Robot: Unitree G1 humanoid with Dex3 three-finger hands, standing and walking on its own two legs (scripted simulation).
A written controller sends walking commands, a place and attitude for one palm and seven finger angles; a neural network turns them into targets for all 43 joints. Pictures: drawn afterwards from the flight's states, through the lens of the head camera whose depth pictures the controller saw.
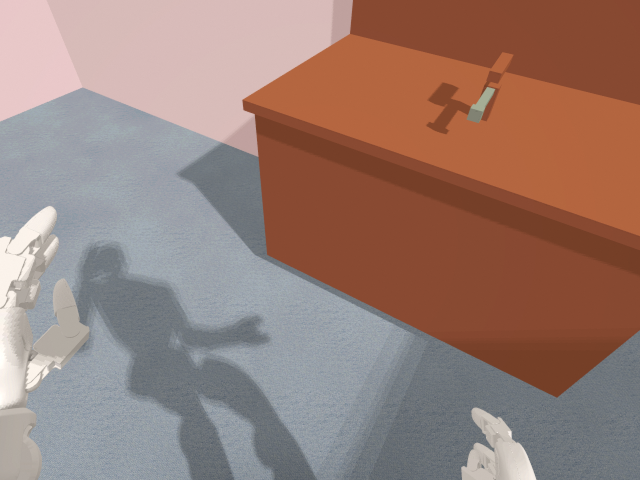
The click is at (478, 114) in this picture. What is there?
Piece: tap's lever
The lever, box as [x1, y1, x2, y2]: [466, 104, 484, 122]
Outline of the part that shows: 473,104 470,108 466,119 478,122 484,107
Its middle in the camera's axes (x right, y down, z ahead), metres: +0.35 -0.28 +0.87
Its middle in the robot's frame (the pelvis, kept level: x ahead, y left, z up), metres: +0.87 -0.29 +0.06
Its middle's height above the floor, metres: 0.83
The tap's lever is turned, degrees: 0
